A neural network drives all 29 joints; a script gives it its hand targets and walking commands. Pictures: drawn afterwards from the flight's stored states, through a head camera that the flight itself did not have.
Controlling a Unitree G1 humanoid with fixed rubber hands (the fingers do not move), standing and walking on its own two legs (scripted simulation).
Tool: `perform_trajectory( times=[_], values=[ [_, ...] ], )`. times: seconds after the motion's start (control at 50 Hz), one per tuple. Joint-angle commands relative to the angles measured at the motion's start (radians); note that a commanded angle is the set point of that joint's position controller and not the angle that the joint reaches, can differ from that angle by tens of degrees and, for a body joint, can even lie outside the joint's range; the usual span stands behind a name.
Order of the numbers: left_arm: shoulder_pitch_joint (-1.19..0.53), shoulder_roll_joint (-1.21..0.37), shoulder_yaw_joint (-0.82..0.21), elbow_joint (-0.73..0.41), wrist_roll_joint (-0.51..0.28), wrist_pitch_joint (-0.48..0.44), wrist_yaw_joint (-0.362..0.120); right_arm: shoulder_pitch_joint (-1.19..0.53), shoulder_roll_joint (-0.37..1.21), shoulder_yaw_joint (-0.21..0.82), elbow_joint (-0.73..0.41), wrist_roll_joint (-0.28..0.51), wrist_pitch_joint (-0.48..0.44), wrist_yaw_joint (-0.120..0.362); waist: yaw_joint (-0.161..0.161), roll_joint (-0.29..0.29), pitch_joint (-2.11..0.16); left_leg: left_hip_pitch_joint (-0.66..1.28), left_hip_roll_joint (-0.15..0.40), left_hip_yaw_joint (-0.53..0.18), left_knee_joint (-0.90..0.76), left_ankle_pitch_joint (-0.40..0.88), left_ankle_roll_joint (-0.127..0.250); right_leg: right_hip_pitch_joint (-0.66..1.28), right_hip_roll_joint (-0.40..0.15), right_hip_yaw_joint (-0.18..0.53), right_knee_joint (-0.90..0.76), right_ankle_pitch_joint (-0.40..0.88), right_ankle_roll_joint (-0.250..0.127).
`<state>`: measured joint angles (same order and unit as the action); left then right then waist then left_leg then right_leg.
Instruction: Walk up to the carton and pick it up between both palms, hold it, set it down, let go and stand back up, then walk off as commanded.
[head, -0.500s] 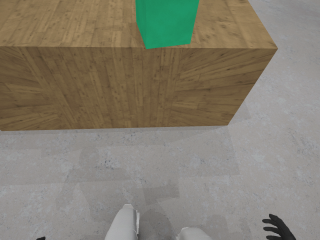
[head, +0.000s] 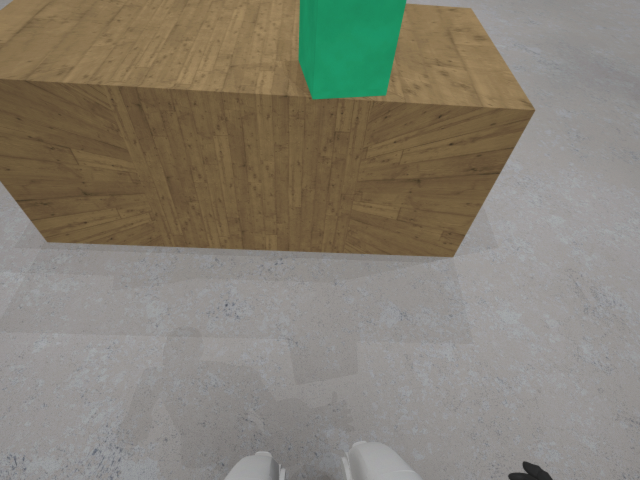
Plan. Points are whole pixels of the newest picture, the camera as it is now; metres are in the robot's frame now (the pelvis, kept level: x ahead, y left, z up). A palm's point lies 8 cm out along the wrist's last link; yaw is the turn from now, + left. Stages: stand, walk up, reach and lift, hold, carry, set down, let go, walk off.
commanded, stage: walk off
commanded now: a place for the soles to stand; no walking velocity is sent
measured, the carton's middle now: (345, 29) +1.11 -0.06 +0.05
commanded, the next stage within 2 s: none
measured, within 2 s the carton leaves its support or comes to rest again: neither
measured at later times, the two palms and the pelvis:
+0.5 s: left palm out of the picture -0.07 +0.29 -0.11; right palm out of the picture +0.03 -0.32 -0.08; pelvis -0.05 +0.00 +0.02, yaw +4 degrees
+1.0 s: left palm out of the picture -0.02 +0.29 -0.09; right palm out of the picture +0.03 -0.35 -0.11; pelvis -0.03 -0.03 +0.00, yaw +1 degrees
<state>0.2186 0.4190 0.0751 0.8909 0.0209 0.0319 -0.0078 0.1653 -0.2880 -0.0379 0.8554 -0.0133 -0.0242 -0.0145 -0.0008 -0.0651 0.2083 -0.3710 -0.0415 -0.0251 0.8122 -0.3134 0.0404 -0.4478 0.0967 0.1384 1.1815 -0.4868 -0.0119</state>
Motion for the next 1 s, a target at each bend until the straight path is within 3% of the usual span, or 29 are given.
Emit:
perform_trajectory(
  times=[0.0, 0.06, 0.08, 0.1, 0.12, 0.14, 0.16, 0.18, 0.2, 0.24, 0.28, 0.38, 0.44, 0.46, 0.48, 0.5, 0.52, 0.54, 0.62, 0.7, 0.76, 0.8, 0.82, 0.84, 0.86, 0.88, 0.9, 0.92, 0.98],
  values=[
    [0.106, 0.219, 0.063, -0.050, 0.006, -0.030, -0.004, -0.033, -0.364, -0.110, -0.072, -0.013, -0.024, -0.027, -0.029, 0.270, -0.151, 0.058, 0.291, -0.475, -0.506, -0.547, 0.188, -0.057, -0.050, -0.016, -0.073, -0.061, 0.020],
    [0.186, 0.185, 0.057, -0.029, 0.002, -0.028, -0.018, -0.054, -0.373, -0.114, -0.068, -0.020, -0.005, -0.017, 0.000, 0.346, -0.153, -0.004, 0.270, -0.392, -0.551, -0.550, 0.146, 0.113, -0.071, -0.116, -0.318, -0.150, -0.010],
    [0.241, 0.171, 0.059, -0.006, -0.002, -0.032, -0.019, -0.079, -0.372, -0.112, -0.067, -0.015, 0.004, -0.012, 0.033, 0.322, -0.171, -0.062, 0.243, -0.326, -0.519, -0.535, 0.113, 0.253, -0.060, -0.163, -0.450, -0.091, -0.026],
    [0.311, 0.163, 0.066, 0.014, -0.004, -0.036, -0.019, -0.075, -0.359, -0.109, -0.069, -0.019, 0.015, -0.011, 0.075, 0.247, -0.180, -0.161, 0.191, -0.256, -0.413, -0.544, 0.070, 0.400, -0.068, -0.143, -0.603, -0.034, -0.043],
    [0.352, 0.166, 0.069, 0.028, -0.005, -0.038, -0.015, -0.063, -0.329, -0.105, -0.065, -0.022, 0.022, -0.010, 0.102, 0.111, -0.150, -0.247, 0.092, -0.181, -0.265, -0.573, 0.010, 0.446, -0.073, -0.068, -0.739, -0.131, -0.051],
    [0.348, 0.218, 0.073, 0.002, 0.007, -0.042, -0.007, -0.054, -0.263, -0.086, -0.083, -0.001, 0.019, -0.009, 0.112, -0.128, -0.116, -0.393, -0.023, -0.067, 0.068, -0.547, -0.028, 0.397, -0.256, 0.286, -0.906, -0.430, -0.108],
    [0.226, 0.310, 0.078, -0.026, 0.014, -0.041, -0.007, -0.094, -0.269, -0.087, -0.084, 0.018, 0.007, -0.009, 0.075, -0.208, 0.020, -0.394, -0.066, -0.050, 0.285, -0.340, -0.029, 0.084, -0.495, 0.660, -1.115, -0.693, -0.199],
    [0.130, 0.304, 0.078, -0.053, 0.014, -0.052, 0.004, -0.088, -0.295, -0.101, -0.079, 0.017, 0.001, -0.006, 0.048, -0.077, 0.138, -0.334, -0.013, -0.183, 0.381, -0.217, -0.014, -0.031, -0.516, 0.655, -1.140, -0.667, -0.235],
    [0.078, 0.266, 0.066, -0.068, 0.008, -0.074, 0.012, -0.062, -0.299, -0.098, -0.070, 0.017, -0.011, 0.001, 0.017, 0.011, 0.151, -0.338, 0.015, -0.194, 0.326, -0.115, -0.023, 0.037, -0.442, 0.519, -1.087, -0.494, -0.199],
    [0.059, 0.232, 0.071, -0.060, 0.005, -0.082, 0.007, 0.011, -0.308, -0.109, -0.038, 0.014, -0.018, 0.012, -0.004, -0.055, 0.096, -0.278, 0.042, -0.132, 0.282, -0.056, -0.028, 0.080, -0.388, 0.363, -1.047, -0.411, -0.173],
    [0.089, 0.240, 0.084, -0.066, 0.008, -0.079, -0.004, 0.042, -0.317, -0.109, -0.037, 0.010, -0.021, 0.020, 0.011, -0.119, 0.055, -0.249, 0.030, -0.111, 0.274, -0.074, -0.033, 0.136, -0.387, 0.339, -1.035, -0.375, -0.205],
    [0.084, 0.260, 0.084, -0.066, 0.014, -0.068, -0.011, 0.021, -0.283, -0.084, -0.026, 0.013, -0.034, 0.033, 0.015, -0.152, 0.055, -0.073, 0.049, -0.016, -0.027, -0.143, -0.019, 0.092, -0.359, 0.184, -0.989, -0.330, -0.194],
    [0.053, 0.239, 0.068, -0.069, 0.017, -0.050, -0.016, 0.139, -0.271, -0.088, 0.017, 0.018, -0.052, 0.028, -0.054, -0.085, 0.004, 0.301, 0.010, 0.056, -0.239, -0.088, 0.022, -0.083, -0.267, 0.027, -0.837, -0.255, -0.145],
    [0.074, 0.208, 0.059, -0.062, 0.023, -0.045, -0.016, 0.213, -0.295, -0.101, 0.031, 0.015, -0.060, 0.022, -0.087, 0.022, -0.053, 0.440, 0.035, -0.005, -0.258, -0.139, 0.038, -0.159, -0.240, -0.004, -0.679, -0.249, -0.119],
    [0.069, 0.157, 0.051, -0.075, 0.012, -0.048, -0.020, 0.239, -0.385, -0.119, 0.016, -0.003, -0.069, 0.013, -0.108, 0.241, -0.038, 0.400, 0.197, -0.367, -0.450, -0.495, 0.110, -0.288, -0.104, -0.097, -0.405, -0.175, -0.063],
    [0.098, 0.170, 0.070, -0.073, 0.007, -0.053, -0.015, 0.249, -0.487, -0.136, 0.011, -0.013, -0.069, 0.014, -0.087, 0.376, -0.038, 0.165, 0.399, -0.726, -0.642, -0.775, 0.202, -0.230, -0.029, -0.113, -0.117, -0.132, -0.032],
    [0.124, 0.213, 0.083, -0.068, 0.013, -0.053, -0.013, 0.181, -0.481, -0.132, -0.016, -0.011, -0.064, 0.012, -0.049, 0.302, -0.002, 0.061, 0.417, -0.706, -0.659, -0.731, 0.225, -0.154, -0.054, -0.035, -0.050, -0.075, -0.039],
    [0.168, 0.211, 0.077, -0.040, 0.008, -0.053, -0.016, 0.122, -0.430, -0.113, -0.034, -0.010, -0.068, 0.006, -0.015, 0.221, -0.037, 0.075, 0.371, -0.590, -0.600, -0.606, 0.195, -0.131, -0.066, -0.006, -0.042, 0.002, -0.029],
    [0.228, 0.210, 0.081, -0.042, 0.017, -0.044, -0.037, 0.065, -0.420, -0.113, -0.050, -0.013, -0.068, -0.012, -0.007, 0.291, -0.128, 0.050, 0.357, -0.459, -0.589, -0.555, 0.196, -0.079, -0.096, -0.032, -0.036, 0.041, 0.004],
    [0.175, 0.204, 0.070, -0.059, 0.019, -0.034, -0.044, 0.055, -0.426, -0.110, -0.025, -0.016, -0.062, -0.025, -0.022, 0.245, -0.091, -0.012, 0.398, -0.437, -0.565, -0.498, 0.233, -0.081, -0.134, -0.038, -0.109, 0.022, 0.009],
    [0.218, 0.196, 0.071, -0.039, 0.015, -0.035, -0.054, 0.017, -0.443, -0.109, -0.018, -0.013, -0.049, -0.019, 0.008, 0.267, -0.136, -0.066, 0.370, -0.346, -0.524, -0.491, 0.199, 0.078, -0.144, -0.102, -0.285, -0.019, -0.010],
    [0.310, 0.173, 0.071, 0.008, 0.005, -0.048, -0.044, -0.048, -0.400, -0.086, -0.017, -0.024, -0.029, -0.011, 0.081, 0.183, -0.146, -0.243, 0.250, -0.167, -0.358, -0.498, 0.110, 0.350, -0.109, -0.142, -0.515, 0.038, -0.033],
    [0.353, 0.182, 0.079, 0.026, 0.008, -0.055, -0.035, -0.043, -0.359, -0.076, -0.021, -0.027, -0.019, -0.007, 0.112, 0.027, -0.090, -0.354, 0.174, -0.117, -0.181, -0.542, 0.080, 0.403, -0.102, -0.086, -0.608, -0.047, -0.036],
    [0.384, 0.230, 0.078, 0.014, 0.013, -0.057, -0.024, -0.037, -0.305, -0.057, -0.041, -0.017, -0.016, -0.007, 0.118, -0.156, -0.065, -0.434, 0.063, -0.010, 0.065, -0.518, 0.025, 0.360, -0.224, 0.176, -0.796, -0.340, -0.082],
    [0.280, 0.324, 0.086, -0.021, 0.011, -0.060, -0.024, -0.032, -0.274, -0.051, -0.042, 0.004, -0.016, -0.005, 0.067, -0.286, -0.029, -0.456, -0.029, 0.053, 0.324, -0.372, -0.011, 0.155, -0.453, 0.634, -1.061, -0.700, -0.200],
    [0.193, 0.339, 0.093, -0.035, 0.009, -0.058, -0.017, -0.029, -0.323, -0.074, -0.039, 0.004, -0.018, -0.008, 0.043, -0.177, 0.048, -0.409, 0.032, -0.087, 0.417, -0.263, 0.003, 0.067, -0.515, 0.687, -1.103, -0.672, -0.255],
    [0.139, 0.304, 0.082, -0.058, 0.002, -0.073, -0.006, -0.017, -0.333, -0.078, -0.033, 0.006, -0.026, -0.005, 0.025, -0.071, 0.056, -0.401, 0.036, -0.110, 0.411, -0.182, 0.000, 0.092, -0.465, 0.595, -1.071, -0.571, -0.232],
    [0.102, 0.276, 0.080, -0.064, -0.003, -0.082, 0.000, 0.016, -0.340, -0.084, -0.011, 0.006, -0.028, 0.000, 0.005, -0.051, 0.041, -0.361, 0.057, -0.096, 0.377, -0.120, -0.008, 0.116, -0.427, 0.497, -1.020, -0.448, -0.218],
    [0.085, 0.255, 0.080, -0.059, -0.001, -0.087, -0.001, 0.069, -0.335, -0.089, -0.007, -0.002, -0.027, 0.005, 0.004, -0.130, -0.024, -0.262, 0.076, -0.051, 0.260, -0.110, -0.018, 0.166, -0.393, 0.331, -0.929, -0.251, -0.213]
  ],
)
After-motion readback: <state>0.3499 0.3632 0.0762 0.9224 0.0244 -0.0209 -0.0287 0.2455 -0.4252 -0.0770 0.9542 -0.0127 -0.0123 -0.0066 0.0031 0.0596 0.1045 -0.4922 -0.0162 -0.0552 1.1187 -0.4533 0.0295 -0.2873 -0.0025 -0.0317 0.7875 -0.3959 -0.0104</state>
